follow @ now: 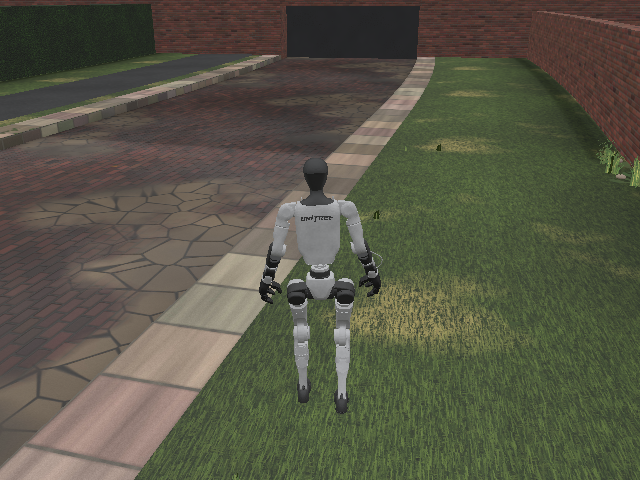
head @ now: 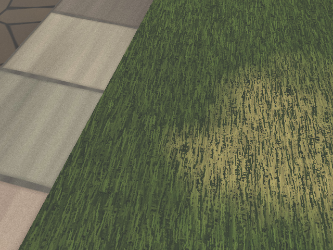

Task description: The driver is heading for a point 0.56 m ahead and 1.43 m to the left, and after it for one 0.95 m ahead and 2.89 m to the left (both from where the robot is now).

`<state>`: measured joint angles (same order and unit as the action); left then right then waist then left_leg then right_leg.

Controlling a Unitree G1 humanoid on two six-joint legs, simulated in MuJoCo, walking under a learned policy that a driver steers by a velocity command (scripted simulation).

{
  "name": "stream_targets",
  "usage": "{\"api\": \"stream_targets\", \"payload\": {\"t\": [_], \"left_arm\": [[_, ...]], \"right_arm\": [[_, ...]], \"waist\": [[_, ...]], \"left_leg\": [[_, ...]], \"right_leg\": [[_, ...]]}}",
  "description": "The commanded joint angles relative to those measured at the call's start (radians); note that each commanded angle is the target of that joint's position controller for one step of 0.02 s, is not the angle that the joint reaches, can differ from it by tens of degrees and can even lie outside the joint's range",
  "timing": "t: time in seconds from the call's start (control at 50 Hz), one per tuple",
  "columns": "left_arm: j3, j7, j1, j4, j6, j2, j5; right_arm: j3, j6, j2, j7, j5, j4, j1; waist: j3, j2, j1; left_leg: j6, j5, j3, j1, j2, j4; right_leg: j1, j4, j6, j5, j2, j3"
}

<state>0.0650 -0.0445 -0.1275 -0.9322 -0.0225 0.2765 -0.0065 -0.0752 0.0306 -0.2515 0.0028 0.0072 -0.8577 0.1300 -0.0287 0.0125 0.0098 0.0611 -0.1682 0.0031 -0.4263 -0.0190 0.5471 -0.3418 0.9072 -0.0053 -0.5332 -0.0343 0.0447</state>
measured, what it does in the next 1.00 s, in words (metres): steps on the spot, turning left: right foot, then left foot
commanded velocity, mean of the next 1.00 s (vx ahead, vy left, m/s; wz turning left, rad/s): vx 0.02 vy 0.00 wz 0.56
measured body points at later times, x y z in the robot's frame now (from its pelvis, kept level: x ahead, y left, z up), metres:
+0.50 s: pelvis +0.03 -0.04 +0.01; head +0.06 -0.06 +0.46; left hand +0.04 +0.27 -0.09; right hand +0.25 -0.28 -0.11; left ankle +0.01 +0.09 -0.66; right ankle +0.06 -0.15 -0.73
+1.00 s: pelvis +0.00 +0.00 +0.01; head +0.02 +0.05 +0.46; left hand -0.06 +0.33 -0.11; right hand +0.30 -0.14 -0.07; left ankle -0.04 +0.09 -0.73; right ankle +0.07 -0.13 -0.65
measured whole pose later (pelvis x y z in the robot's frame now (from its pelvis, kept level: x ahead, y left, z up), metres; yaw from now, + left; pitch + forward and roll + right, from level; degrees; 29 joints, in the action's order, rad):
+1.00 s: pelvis +0.00 +0.00 +0.01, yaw +35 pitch +2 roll -1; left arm 0.09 -0.03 -0.12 -0.79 0.01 0.34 -0.01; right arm -0.08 -0.02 -0.30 0.00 0.00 -0.64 0.17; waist -0.06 0.04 -0.01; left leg 0.05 -0.22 0.04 -0.30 -0.04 0.48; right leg -0.53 1.12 -0.06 -0.43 0.04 -0.01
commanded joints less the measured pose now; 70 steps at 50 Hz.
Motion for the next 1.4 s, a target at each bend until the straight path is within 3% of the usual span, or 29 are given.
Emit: {"api": "stream_targets", "payload": {"t": [0.02, 0.06, 0.18, 0.3, 0.36, 0.38, 0.4, 0.42, 0.44, 0.5, 0.54, 0.62, 0.68, 0.78, 0.82, 0.84, 0.86, 0.88, 0.9, 0.94, 1.0, 1.1, 1.22, 1.28, 1.3, 1.32, 1.34, 1.36, 1.4], "left_arm": [[0.018, 0.0, -0.02, 0.066, 0.001, 0.087, 0.018], [0.033, -0.014, 0.013, 0.079, 0.013, 0.115, 0.002], [0.024, -0.021, 0.024, 0.088, 0.019, 0.073, 0.01], [0.026, -0.001, 0.02, 0.097, -0.001, 0.092, 0.02], [0.035, 0.018, -0.085, 0.07, -0.014, 0.109, 0.023], [0.05, 0.017, -0.122, 0.064, -0.013, 0.164, 0.007], [0.066, 0.009, -0.08, 0.084, -0.001, 0.255, -0.017], [0.058, 0.012, -0.038, 0.112, -0.003, 0.222, -0.056], [0.043, 0.007, 0.032, 0.145, -0.007, 0.169, -0.05], [0.023, -0.003, 0.08, 0.166, -0.003, 0.11, -0.002], [0.02, -0.01, 0.039, 0.159, 0.006, 0.115, -0.006], [0.033, -0.021, -0.051, 0.144, 0.018, 0.164, -0.008], [0.048, -0.01, -0.032, 0.156, 0.021, 0.202, -0.002], [0.062, 0.015, -0.014, 0.163, 0.02, 0.227, 0.025], [0.057, 0.019, -0.024, 0.151, 0.019, 0.2, 0.04], [0.046, 0.026, -0.078, 0.137, 0.017, 0.154, 0.017], [0.015, 0.036, -0.063, 0.192, 0.013, 0.073, -0.043], [0.029, 0.029, 0.03, 0.226, 0.005, 0.124, -0.021], [0.04, 0.023, 0.07, 0.235, 0.009, 0.158, 0.01], [0.05, 0.006, 0.046, 0.211, 0.02, 0.17, 0.004], [0.052, 0.005, -0.008, 0.212, 0.021, 0.159, -0.003], [0.038, 0.01, 0.029, 0.245, 0.016, 0.122, 0.0], [0.039, 0.029, 0.036, 0.273, -0.004, 0.129, 0.011], [0.042, 0.043, -0.022, 0.272, -0.017, 0.128, 0.017], [0.046, 0.045, -0.06, 0.261, -0.021, 0.129, 0.017], [0.059, 0.039, -0.107, 0.258, -0.019, 0.174, 0.006], [0.073, 0.034, -0.141, 0.253, -0.011, 0.252, -0.012], [0.073, 0.041, -0.145, 0.259, -0.023, 0.249, -0.031], [0.051, 0.024, -0.054, 0.287, -0.035, 0.173, -0.004]], "right_arm": [[-0.041, 0.011, -0.168, -0.01, -0.009, 0.069, 0.054], [-0.036, -0.004, -0.154, -0.021, -0.018, 0.091, 0.005], [-0.053, -0.025, -0.193, -0.043, -0.014, 0.114, 0.028], [-0.054, -0.046, -0.195, -0.049, -0.013, 0.143, 0.007], [-0.049, -0.062, -0.184, -0.056, -0.029, 0.163, -0.018], [-0.038, -0.067, -0.148, -0.059, -0.03, 0.17, 0.003], [-0.027, -0.062, -0.089, -0.054, -0.033, 0.19, 0.05], [-0.05, -0.046, -0.17, -0.048, -0.019, 0.202, 0.029], [-0.071, -0.046, -0.231, -0.043, -0.02, 0.179, 0.052], [-0.066, -0.078, -0.174, -0.044, -0.016, 0.138, 0.105], [-0.056, -0.08, -0.15, -0.039, -0.028, 0.169, 0.063], [-0.035, -0.073, -0.124, -0.029, -0.03, 0.235, -0.025], [-0.022, -0.074, -0.11, -0.012, -0.027, 0.263, -0.035], [-0.033, -0.091, -0.133, 0.014, -0.03, 0.278, -0.005], [-0.047, -0.093, -0.145, 0.015, -0.029, 0.251, 0.074], [-0.072, -0.09, -0.215, 0.002, -0.03, 0.24, 0.135], [-0.092, -0.086, -0.338, -0.017, -0.021, 0.266, 0.149], [-0.079, -0.059, -0.306, -0.002, 0.01, 0.279, 0.172], [-0.071, -0.038, -0.28, 0.005, 0.014, 0.274, 0.133], [-0.052, -0.028, -0.22, -0.006, -0.015, 0.279, 0.026], [-0.04, -0.032, -0.208, -0.02, -0.01, 0.293, 0.0], [-0.046, -0.039, -0.23, -0.033, -0.015, 0.292, 0.028], [-0.049, -0.054, -0.243, -0.023, -0.017, 0.306, 0.017], [-0.046, -0.063, -0.235, -0.024, -0.031, 0.316, -0.008], [-0.04, -0.067, -0.221, -0.028, -0.038, 0.321, -0.022], [-0.025, -0.066, -0.171, -0.03, -0.034, 0.322, 0.004], [-0.013, -0.059, -0.121, -0.028, -0.034, 0.336, 0.041], [-0.031, -0.041, -0.192, -0.027, -0.027, 0.358, 0.009], [-0.052, -0.036, -0.239, -0.019, -0.021, 0.324, 0.029]], "waist": [[0.195, -0.085, 0.003], [0.156, -0.075, -0.015], [0.17, -0.144, -0.004], [0.144, -0.185, 0.0], [0.141, -0.173, -0.059], [0.153, -0.087, -0.054], [0.133, 0.204, 0.015], [0.111, 0.26, -0.005], [0.098, 0.165, 0.023], [0.053, 0.109, 0.027], [0.03, 0.125, 0.0], [0.054, 0.15, -0.064], [0.068, 0.162, -0.067], [0.072, 0.169, -0.042], [0.093, 0.124, 0.003], [0.138, -0.029, 0.009], [0.151, -0.354, -0.025], [0.235, -0.25, 0.062], [0.18, -0.174, 0.05], [0.108, -0.118, -0.001], [0.126, -0.139, -0.035], [0.114, -0.149, -0.009], [0.107, -0.171, 0.005], [0.142, -0.17, -0.028], [0.142, -0.156, -0.055], [0.168, -0.063, -0.058], [0.142, 0.186, -0.03], [0.066, 0.237, -0.046], [-0.004, 0.159, -0.013]], "left_leg": [[0.231, 0.454, 0.399, 0.374, 0.288, -0.185], [0.189, 0.305, 0.352, 0.258, 0.237, -0.218], [0.166, 0.138, 0.365, 0.213, 0.181, -0.243], [0.139, 0.011, 0.463, 0.189, 0.161, -0.253], [0.082, 0.02, 0.457, 0.14, 0.105, -0.192], [0.032, -0.101, 0.394, 0.03, 0.046, -0.077], [-0.023, -0.358, 0.19, -0.175, -0.133, 0.169], [-0.063, -0.445, 0.172, -0.235, -0.104, 0.38], [-0.072, -0.372, 0.186, -0.206, -0.067, 0.509], [-0.117, -0.227, 0.141, -0.223, -0.053, 0.679], [-0.138, -0.183, 0.09, -0.241, -0.034, 0.66], [-0.172, -0.18, 0.051, -0.253, 0.029, 0.462], [-0.157, -0.204, -0.003, -0.13, 0.059, 0.325], [-0.087, -0.161, -0.069, 0.04, 0.04, 0.093], [-0.026, 0.018, -0.081, 0.217, 0.004, -0.123], [0.023, 0.271, 0.056, 0.417, 0.079, -0.168], [0.172, 0.728, 0.431, 0.573, 0.358, -0.115], [0.327, 0.655, 0.515, 0.494, 0.432, -0.158], [0.292, 0.515, 0.433, 0.446, 0.369, -0.188], [0.182, 0.336, 0.327, 0.359, 0.266, -0.2], [0.175, 0.33, 0.292, 0.281, 0.216, -0.215], [0.177, 0.194, 0.347, 0.285, 0.196, -0.207], [0.173, 0.165, 0.469, 0.235, 0.182, -0.169], [0.14, 0.131, 0.513, 0.238, 0.147, -0.129], [0.107, -0.01, 0.496, 0.176, 0.108, -0.109], [0.052, -0.259, 0.43, 0.037, 0.045, -0.002], [-0.005, -0.467, 0.204, -0.206, -0.119, 0.23], [-0.028, -0.428, 0.179, -0.322, -0.061, 0.414], [-0.059, -0.27, 0.153, -0.351, 0.006, 0.536]], "right_leg": [[-0.303, 0.306, -0.018, -0.035, 0.028, -0.126], [-0.253, 0.205, -0.031, 0.061, 0.05, -0.124], [-0.158, -0.052, -0.059, 0.166, 0.006, -0.121], [-0.05, -0.246, -0.05, 0.187, -0.012, -0.133], [0.132, -0.515, -0.011, 0.326, 0.003, -0.107], [0.255, -0.581, 0.033, 0.348, 0.136, -0.2], [0.321, -0.617, 0.157, 0.494, 0.364, -0.447], [0.211, -0.657, 0.272, 0.571, 0.472, -0.578], [0.183, -0.641, 0.257, 0.578, 0.427, -0.479], [0.179, -0.607, 0.173, 0.555, 0.294, -0.257], [0.192, -0.62, 0.187, 0.561, 0.268, -0.183], [0.341, -0.61, 0.223, 0.64, 0.316, -0.16], [0.304, -0.603, 0.224, 0.678, 0.334, -0.101], [0.266, -0.535, 0.19, 0.693, 0.362, -0.054], [0.197, -0.409, 0.109, 0.616, 0.327, 0.009], [0.043, -0.218, 0.026, 0.445, 0.26, 0.09], [-0.283, 0.112, -0.069, -0.157, 0.117, 0.131], [-0.343, 0.281, -0.078, -0.189, 0.065, -0.045], [-0.359, 0.328, -0.064, -0.106, 0.084, -0.083], [-0.353, 0.27, -0.049, 0.055, 0.109, -0.106], [-0.258, 0.237, -0.06, 0.172, 0.072, -0.101], [-0.228, -0.004, -0.079, 0.202, 0.043, -0.121], [-0.099, -0.196, -0.062, 0.158, 0.001, -0.131], [0.024, -0.392, -0.035, 0.232, -0.009, -0.119], [0.132, -0.516, -0.015, 0.33, 0.002, -0.104], [0.29, -0.563, 0.039, 0.301, 0.142, -0.216], [0.385, -0.631, 0.161, 0.114, 0.335, -0.48], [0.292, -0.709, 0.263, -0.049, 0.449, -0.674], [0.25, -0.72, 0.203, -0.1, 0.358, -0.514]]}}
Keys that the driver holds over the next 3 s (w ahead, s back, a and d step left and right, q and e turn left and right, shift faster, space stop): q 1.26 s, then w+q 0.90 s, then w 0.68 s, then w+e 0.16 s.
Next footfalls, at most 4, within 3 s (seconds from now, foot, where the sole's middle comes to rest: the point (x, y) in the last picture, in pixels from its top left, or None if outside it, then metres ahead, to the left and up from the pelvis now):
0.38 right None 0.10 -0.14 -0.77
0.84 left None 0.00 0.11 -0.77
1.32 right None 0.15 -0.05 -0.77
1.80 left None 0.01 0.29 -0.77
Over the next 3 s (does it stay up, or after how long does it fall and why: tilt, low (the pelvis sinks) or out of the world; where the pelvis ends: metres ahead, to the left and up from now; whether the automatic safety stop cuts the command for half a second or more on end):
stays up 0.17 0.81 0.02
